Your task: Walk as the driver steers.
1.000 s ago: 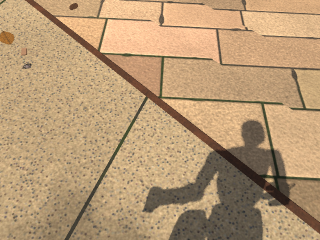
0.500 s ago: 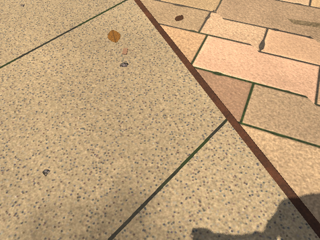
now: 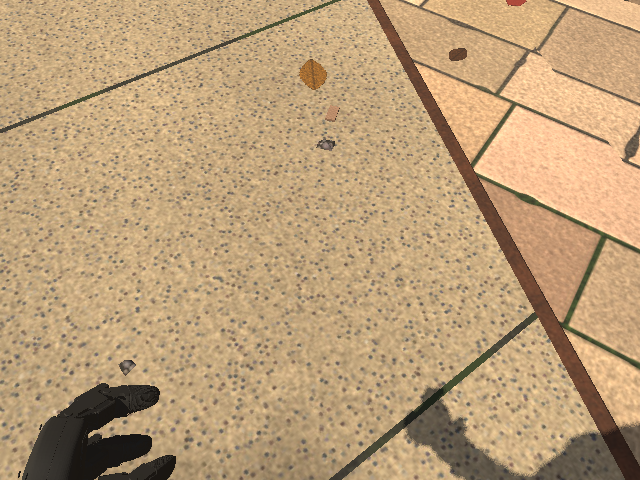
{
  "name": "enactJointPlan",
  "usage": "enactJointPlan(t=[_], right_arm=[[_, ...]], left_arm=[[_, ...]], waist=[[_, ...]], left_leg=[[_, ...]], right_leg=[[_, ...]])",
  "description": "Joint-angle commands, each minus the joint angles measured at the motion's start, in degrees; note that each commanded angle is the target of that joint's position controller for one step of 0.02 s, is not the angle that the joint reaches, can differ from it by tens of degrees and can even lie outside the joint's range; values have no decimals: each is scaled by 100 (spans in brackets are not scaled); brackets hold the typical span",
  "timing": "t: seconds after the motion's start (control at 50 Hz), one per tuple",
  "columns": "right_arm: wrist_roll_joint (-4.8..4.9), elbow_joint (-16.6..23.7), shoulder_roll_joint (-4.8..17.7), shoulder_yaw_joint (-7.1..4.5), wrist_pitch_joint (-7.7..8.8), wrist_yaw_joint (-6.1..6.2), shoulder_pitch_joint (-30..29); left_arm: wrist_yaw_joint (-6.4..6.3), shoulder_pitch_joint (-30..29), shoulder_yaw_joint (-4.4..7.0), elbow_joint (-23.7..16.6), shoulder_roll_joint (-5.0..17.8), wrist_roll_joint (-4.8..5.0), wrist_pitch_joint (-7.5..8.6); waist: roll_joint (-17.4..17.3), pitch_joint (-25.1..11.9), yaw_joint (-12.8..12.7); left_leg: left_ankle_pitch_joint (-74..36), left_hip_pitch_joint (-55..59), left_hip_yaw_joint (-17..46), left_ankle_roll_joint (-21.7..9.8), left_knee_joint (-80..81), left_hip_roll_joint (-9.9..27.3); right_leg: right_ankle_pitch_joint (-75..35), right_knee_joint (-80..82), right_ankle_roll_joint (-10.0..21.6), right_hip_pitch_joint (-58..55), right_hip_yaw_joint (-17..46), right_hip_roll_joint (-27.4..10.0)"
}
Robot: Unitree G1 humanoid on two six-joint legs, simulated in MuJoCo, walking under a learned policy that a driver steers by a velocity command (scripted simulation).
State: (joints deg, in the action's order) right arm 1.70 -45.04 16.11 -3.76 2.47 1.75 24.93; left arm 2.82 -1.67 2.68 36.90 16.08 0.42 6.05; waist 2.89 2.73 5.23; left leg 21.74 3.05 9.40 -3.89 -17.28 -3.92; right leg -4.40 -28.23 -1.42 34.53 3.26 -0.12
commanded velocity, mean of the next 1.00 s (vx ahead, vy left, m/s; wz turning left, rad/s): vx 0.11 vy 0.00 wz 0.14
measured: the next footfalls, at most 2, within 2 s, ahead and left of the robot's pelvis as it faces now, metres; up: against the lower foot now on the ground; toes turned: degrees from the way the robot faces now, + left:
right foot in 0.06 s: +0.24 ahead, -0.12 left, +0.00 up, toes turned +4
left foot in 0.44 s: +0.25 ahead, +0.13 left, +0.00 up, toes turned +3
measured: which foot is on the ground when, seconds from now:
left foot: down 0.00-0.08, up 0.10-0.42, down 0.44-1.00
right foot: up 0.00-0.04, down 0.06-1.00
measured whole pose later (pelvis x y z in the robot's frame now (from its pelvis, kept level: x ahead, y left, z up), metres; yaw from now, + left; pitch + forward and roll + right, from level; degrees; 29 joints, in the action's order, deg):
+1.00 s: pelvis +0.22 +0.01 +0.00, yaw +6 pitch -2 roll +0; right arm -0.3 -49.4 14.3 -2.3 -0.8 1.4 9.3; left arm -1.0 9.1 0.5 55.2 15.7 -0.3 -0.5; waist 0.0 2.3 -1.2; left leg 15.5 -11.9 2.7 -0.5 -29.2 -1.4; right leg 18.0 -27.6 -1.4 7.9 -1.8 -1.9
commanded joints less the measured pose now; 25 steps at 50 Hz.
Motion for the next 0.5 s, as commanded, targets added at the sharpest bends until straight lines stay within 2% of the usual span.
enactJointPlan(t=[0.02,0.04,0.06,0.08,0.1,0.12,0.14,0.16,0.18,0.2,0.22,0.24,0.28,0.34,0.38,0.4,0.42,0.44,0.46,0.48,0.5], right_arm=[[-28,258,1031,-307,-10,64,-109],[-73,292,1009,-303,-45,55,-165],[-96,383,914,-251,-62,35,-305],[-237,593,536,-118,-58,29,-269],[-92,453,91,14,-31,-18,1024],[-22,231,813,-114,-55,-22,928],[34,360,1048,-187,-94,-19,143],[-27,417,1002,-164,-125,23,-252],[-104,489,928,-169,-155,37,-488],[-105,501,765,-148,-207,30,-419],[-107,480,572,-101,-252,38,-329],[-124,474,381,-43,-284,51,-288],[-199,531,255,34,-302,68,-419],[-175,549,420,24,-353,18,-688],[-202,571,491,-5,-405,-12,-882],[-246,587,492,-13,-414,-17,-969],[-303,649,527,-18,-417,-9,-1111],[-333,765,712,-40,-409,21,-1231],[-301,887,1077,-89,-416,70,-1454],[-297,772,809,-25,-413,42,-1623],[-293,835,537,29,-386,-14,-1808]], left_arm=[[-25,-151,242,-410,717,-14,124],[-74,354,325,-285,863,-69,136],[-111,1012,379,-175,1004,-145,150],[-144,1838,393,-129,1308,-294,148],[-54,1951,416,71,1426,-281,98],[-41,1809,313,-83,914,-149,33],[-74,1433,218,-108,603,-83,-14],[-78,1147,152,-42,489,-92,-48],[-74,999,109,29,392,-108,-57],[-76,919,92,114,416,-176,-40],[-69,805,77,192,375,-197,-22],[-68,679,64,264,364,-194,-11],[-103,541,112,361,564,-160,-46],[-157,598,156,493,778,-62,-185],[-156,551,114,559,768,-34,-270],[-148,526,69,585,693,-14,-299],[-135,617,-10,645,514,-21,-311],[-115,842,-90,725,342,-99,-307],[-91,1304,-99,773,335,-213,-297],[-136,1487,-151,816,149,-170,-347],[-172,1222,-130,820,347,-167,-399]], waist=[[-993,47,-368],[-1089,-356,-585],[-1051,-952,-965],[-341,-1982,-1167],[1758,-3056,-561],[896,-2853,-729],[411,-1818,-826],[-129,-1265,-725],[-195,-884,-625],[-12,-767,-445],[135,-721,-341],[228,-702,-253],[328,-862,-242],[333,-1031,-363],[246,-840,-345],[211,-713,-311],[150,-564,-313],[-178,-488,-378],[-893,-454,-778],[-1403,-652,-911],[-1165,-342,-768]], left_leg=[[-3375,-317,907,-487,-264,1428],[-4518,-234,806,-350,-935,1241],[-4845,-526,599,-104,-1986,913],[-3097,-1668,482,125,-3683,447],[1823,-3384,356,503,-5748,-473],[1521,-3571,636,573,-6259,-108],[1194,-3793,341,633,-6207,93],[910,-3680,101,687,-5905,318],[753,-3532,27,716,-5545,461],[609,-3101,-18,707,-5189,602],[517,-2791,-120,726,-4705,630],[493,-2566,-235,760,-4126,658],[60,-2102,-408,789,-3161,703],[-946,-1551,-568,726,-2293,653],[-1321,-1191,-656,599,-1717,589],[-1496,-952,-696,506,-1339,549],[-1591,-759,-579,396,-961,614],[-2192,-559,-108,232,-618,1015],[-2531,-637,404,-49,-615,1493],[-991,-1421,378,-225,-450,1419],[-309,-1766,210,-73,-376,1069]], right_leg=[[398,108,225,-697,-68,89],[443,145,374,-1415,-292,251],[-251,207,595,-2568,-279,34],[-1704,-295,986,-4472,790,-1050],[-2123,11,2151,-6204,3451,-2602],[-1301,375,1976,-5677,3479,-2355],[-1401,445,1775,-4799,2357,-2080],[-1833,552,1635,-3969,1718,-1789],[-2233,667,1613,-3304,1333,-1605],[-2302,862,1564,-2758,1033,-1457],[-2350,1002,1565,-2417,796,-1336],[-2538,1072,1592,-2191,579,-1282],[-2765,1131,1624,-2029,344,-1277],[-1572,1208,1516,-2012,229,-1254],[-4,1195,1355,-1747,247,-1172],[854,1142,1199,-1564,252,-1062],[1594,1058,949,-1384,254,-907],[2206,835,609,-1208,146,-688],[2784,427,306,-1132,-235,-191],[2522,422,157,-1903,-484,-105],[2199,379,77,-2062,-496,-103]])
